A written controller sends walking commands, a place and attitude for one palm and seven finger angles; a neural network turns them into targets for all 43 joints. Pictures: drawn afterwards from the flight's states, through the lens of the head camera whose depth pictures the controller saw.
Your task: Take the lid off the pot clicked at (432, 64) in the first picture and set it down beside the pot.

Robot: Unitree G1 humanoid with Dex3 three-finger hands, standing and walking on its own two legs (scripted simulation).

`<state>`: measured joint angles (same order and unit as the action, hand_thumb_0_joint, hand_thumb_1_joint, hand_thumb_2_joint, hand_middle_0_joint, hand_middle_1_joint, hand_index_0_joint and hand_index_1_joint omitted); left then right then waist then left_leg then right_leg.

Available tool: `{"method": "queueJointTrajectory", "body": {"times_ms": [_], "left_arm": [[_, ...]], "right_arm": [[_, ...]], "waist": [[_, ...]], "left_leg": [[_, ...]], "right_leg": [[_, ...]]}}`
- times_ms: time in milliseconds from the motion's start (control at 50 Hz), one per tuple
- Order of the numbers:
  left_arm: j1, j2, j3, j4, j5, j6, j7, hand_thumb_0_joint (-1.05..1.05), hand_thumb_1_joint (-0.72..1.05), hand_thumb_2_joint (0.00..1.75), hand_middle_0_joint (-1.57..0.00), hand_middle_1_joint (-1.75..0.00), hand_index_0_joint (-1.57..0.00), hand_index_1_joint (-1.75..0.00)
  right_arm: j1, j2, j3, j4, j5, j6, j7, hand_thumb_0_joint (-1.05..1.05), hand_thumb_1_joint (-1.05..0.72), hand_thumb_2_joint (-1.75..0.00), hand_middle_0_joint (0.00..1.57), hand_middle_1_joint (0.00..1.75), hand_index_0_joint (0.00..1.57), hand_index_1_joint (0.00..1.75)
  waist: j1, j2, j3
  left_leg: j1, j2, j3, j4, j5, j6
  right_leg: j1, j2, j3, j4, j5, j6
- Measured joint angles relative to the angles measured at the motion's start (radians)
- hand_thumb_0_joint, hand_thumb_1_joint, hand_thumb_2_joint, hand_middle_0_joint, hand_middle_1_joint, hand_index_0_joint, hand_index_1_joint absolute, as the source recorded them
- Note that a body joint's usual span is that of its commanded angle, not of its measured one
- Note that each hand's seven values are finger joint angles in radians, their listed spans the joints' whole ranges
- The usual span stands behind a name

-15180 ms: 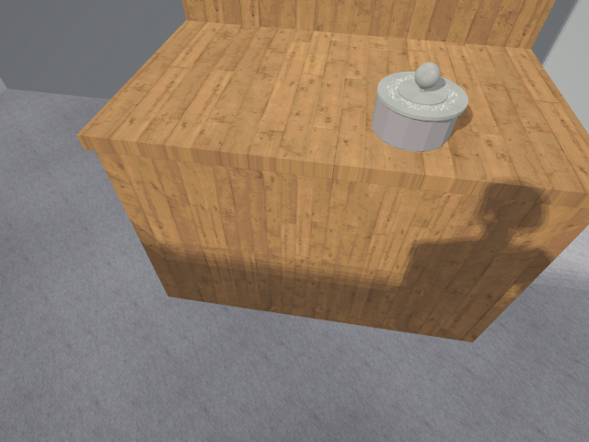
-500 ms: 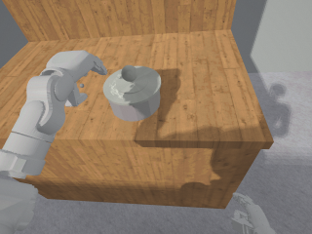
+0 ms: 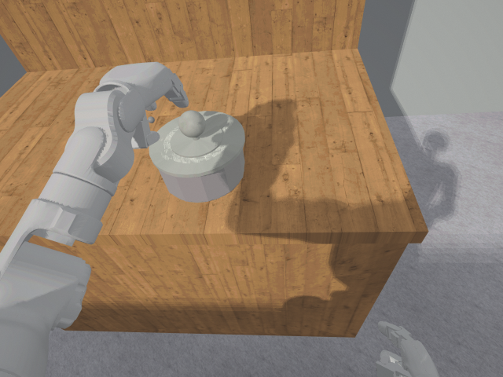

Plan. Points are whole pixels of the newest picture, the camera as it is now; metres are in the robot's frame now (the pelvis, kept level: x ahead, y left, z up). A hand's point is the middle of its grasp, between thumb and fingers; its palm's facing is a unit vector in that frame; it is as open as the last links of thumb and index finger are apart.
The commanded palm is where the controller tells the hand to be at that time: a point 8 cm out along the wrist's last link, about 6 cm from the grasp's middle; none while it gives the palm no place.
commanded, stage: move the open hand above the knob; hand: left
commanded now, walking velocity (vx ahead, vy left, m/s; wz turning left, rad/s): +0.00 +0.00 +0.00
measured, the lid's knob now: (192, 124) +0.53 +0.13 +0.13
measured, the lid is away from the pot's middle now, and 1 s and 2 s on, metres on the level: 0.00 0.00 0.00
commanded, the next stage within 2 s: lower the open fingers around the knob in 1.24 s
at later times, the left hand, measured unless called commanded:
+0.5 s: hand (184, 92) +0.49 +0.11 +0.22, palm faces -0.23 -0.02 -0.97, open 10.2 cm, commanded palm +0.48 +0.12 +0.28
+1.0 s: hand (172, 96) +0.49 +0.14 +0.21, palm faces -0.23 -0.04 -0.97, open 10.2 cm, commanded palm +0.47 +0.14 +0.28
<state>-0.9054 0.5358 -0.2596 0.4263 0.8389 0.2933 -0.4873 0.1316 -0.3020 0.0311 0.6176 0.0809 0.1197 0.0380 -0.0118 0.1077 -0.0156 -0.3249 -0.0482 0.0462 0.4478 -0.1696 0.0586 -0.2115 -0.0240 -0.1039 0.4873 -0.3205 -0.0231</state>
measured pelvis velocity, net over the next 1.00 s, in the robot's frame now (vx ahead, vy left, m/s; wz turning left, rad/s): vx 0.02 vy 0.00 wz -0.02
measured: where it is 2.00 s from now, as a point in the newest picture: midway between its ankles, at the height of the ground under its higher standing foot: outside the picture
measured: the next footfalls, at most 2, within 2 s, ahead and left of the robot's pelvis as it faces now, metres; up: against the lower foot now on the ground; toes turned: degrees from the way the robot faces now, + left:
none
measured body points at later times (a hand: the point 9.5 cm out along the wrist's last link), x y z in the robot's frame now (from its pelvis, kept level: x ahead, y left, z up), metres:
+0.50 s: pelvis +0.00 +0.00 +0.00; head +0.04 -0.03 +0.45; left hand +0.50 +0.11 +0.27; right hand +0.09 -0.26 -0.14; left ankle +0.04 +0.09 -0.74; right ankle -0.04 -0.10 -0.74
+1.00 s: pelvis +0.02 +0.00 +0.00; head +0.04 -0.03 +0.45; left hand +0.50 +0.13 +0.27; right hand +0.13 -0.26 -0.13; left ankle +0.04 +0.09 -0.74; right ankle -0.04 -0.10 -0.74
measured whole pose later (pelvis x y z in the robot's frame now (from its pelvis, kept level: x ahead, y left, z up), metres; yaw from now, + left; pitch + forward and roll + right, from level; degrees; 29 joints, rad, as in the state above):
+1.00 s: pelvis +0.02 +0.00 +0.00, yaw -1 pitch +6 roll +1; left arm -1.15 0.46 -0.29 0.80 0.89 0.29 -0.46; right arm 0.21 -0.29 0.01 0.66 0.07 0.10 0.02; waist -0.06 0.08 -0.05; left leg -0.36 -0.05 0.06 0.43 -0.18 0.06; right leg -0.24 -0.02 -0.08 0.46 -0.32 -0.02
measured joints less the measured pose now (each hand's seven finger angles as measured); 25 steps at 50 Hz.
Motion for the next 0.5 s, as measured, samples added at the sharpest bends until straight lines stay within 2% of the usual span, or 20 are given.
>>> {"method": "queueJointTrajectory", "body": {"times_ms": [240,500], "left_arm": [[-0.157,-0.04,-0.044,0.212,0.017,0.004,-0.002,0.0,-0.38,1.62,-0.87,-0.08,-0.86,-0.08],[-0.316,-0.098,-0.045,0.437,0.048,-0.023,0.045,0.0,-0.38,1.62,-0.87,-0.08,-0.86,-0.08]], "right_arm": [[0.035,0.006,-0.006,0.032,-0.003,-0.007,-0.011,0.01,-0.91,-0.9,0.2,0.3,0.2,0.3],[0.11,0.005,-0.02,0.077,-0.018,-0.028,-0.023,0.01,-0.91,-0.9,0.2,0.3,0.2,0.3]], "waist": [[-0.026,-0.016,-0.006],[-0.064,-0.024,-0.021]], "left_leg": [[-0.015,0.001,-0.002,-0.002,0.003,0.0],[-0.042,0.002,0.013,-0.015,0.005,0.005]], "right_leg": [[-0.015,0.002,-0.001,-0.003,0.003,-0.001],[-0.049,0.002,0.016,-0.013,0.011,0.004]]}}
